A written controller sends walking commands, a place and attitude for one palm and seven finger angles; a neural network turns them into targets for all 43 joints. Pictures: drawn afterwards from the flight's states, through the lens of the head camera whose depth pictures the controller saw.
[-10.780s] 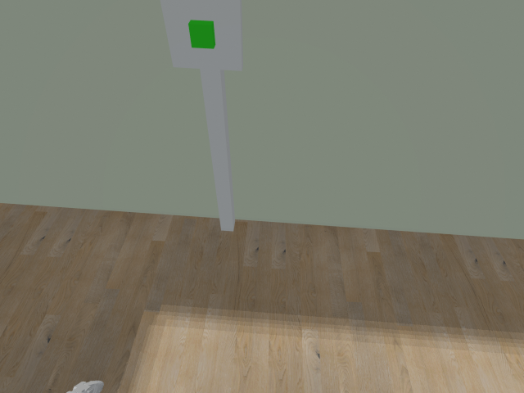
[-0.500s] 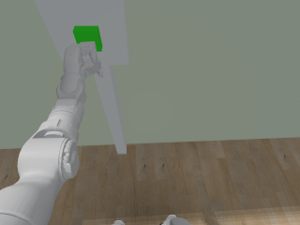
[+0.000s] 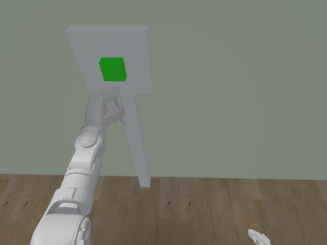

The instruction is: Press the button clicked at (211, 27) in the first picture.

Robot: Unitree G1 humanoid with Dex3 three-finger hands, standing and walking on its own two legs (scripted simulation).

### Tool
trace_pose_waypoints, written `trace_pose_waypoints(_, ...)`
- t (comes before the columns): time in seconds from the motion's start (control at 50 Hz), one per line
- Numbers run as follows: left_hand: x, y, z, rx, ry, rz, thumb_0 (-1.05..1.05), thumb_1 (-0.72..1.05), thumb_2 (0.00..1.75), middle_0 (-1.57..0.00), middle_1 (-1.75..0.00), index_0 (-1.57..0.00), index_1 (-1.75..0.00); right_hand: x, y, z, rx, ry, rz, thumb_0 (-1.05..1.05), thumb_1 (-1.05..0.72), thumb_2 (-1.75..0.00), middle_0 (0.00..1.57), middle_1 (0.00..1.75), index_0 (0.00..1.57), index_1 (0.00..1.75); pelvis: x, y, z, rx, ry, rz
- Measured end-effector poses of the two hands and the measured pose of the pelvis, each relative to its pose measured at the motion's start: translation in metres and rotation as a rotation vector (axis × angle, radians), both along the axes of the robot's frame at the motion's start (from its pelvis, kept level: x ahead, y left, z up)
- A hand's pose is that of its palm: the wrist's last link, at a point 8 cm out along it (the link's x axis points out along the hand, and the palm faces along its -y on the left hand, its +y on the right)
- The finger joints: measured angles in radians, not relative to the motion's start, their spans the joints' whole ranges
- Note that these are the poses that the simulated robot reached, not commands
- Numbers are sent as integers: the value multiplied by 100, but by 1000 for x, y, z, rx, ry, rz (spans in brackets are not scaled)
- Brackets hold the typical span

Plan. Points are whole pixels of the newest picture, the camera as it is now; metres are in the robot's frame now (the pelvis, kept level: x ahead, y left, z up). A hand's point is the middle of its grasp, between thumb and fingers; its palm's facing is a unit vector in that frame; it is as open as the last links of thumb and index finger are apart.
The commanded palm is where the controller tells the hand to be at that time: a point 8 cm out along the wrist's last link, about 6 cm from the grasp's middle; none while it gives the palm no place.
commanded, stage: pull the fist back off the button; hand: left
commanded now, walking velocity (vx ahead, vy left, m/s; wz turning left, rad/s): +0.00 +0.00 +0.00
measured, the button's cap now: (113, 68) +0.53 +0.14 +0.16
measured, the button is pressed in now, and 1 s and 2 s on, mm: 0 0 0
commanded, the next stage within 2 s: draw the hand back to the body in 0.16 s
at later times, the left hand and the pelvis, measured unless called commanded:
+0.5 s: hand (107, 124) +0.35 +0.13 +0.14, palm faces +0.00 -1.00 -0.02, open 3.1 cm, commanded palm +0.31 +0.19 +0.14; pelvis -0.01 -0.01 +0.01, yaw +0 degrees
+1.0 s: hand (56, 166) +0.24 +0.20 +0.16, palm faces +0.22 -0.95 -0.22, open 3.1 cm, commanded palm +0.20 +0.25 +0.17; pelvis -0.02 +0.01 +0.02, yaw +1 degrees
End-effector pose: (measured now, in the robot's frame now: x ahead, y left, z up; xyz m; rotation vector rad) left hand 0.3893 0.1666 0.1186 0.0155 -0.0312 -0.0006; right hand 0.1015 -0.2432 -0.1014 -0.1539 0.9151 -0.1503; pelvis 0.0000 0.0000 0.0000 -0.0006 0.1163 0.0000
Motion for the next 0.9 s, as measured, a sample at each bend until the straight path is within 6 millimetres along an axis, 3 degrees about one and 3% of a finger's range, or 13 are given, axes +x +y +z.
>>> trace_pose_waypoints(0.2, -27, -2, 3, 6, 21, -4, 2, 90, 90, -130, -150, -130, -150, 36, 0, 13, -11, -97, 56, 1, -90, -90, 20, 29, 20, 30, -5, -8, 3, 4, -45, 25)
trace_pose_waypoints(0.42, -38, 11, 15, 0, -6, -2, 2, 90, 90, -130, -150, -129, -150, 23, 0, 15, -3, -102, 35, 1, -90, -90, 20, 29, 20, 30, -11, -10, 5, 9, -66, 8)
trace_pose_waypoints(0.58, -80, 34, 19, 5, -19, 5, 2, 90, 90, -130, -150, -129, -150, 20, 3, 19, -6, -122, 33, 1, -90, -90, 20, 29, 20, 30, -12, -5, 8, 7, -103, 5)
trace_pose_waypoints(0.78, -131, 56, 35, 18, -39, 4, 2, 90, 90, -130, -150, -130, -150, 58, 24, 43, -8, -280, 100, 1, -90, -90, 20, 29, 20, 30, -17, 3, 11, 2, -149, 21)
trace_pose_waypoints(0.9, -163, 65, 46, 176, -103, 127, 2, 90, 90, -130, -150, -130, -150, 75, 43, 56, -14, -313, 154, 1, -90, -90, 20, 29, 20, 30, -18, 7, 17, 1, -183, 19)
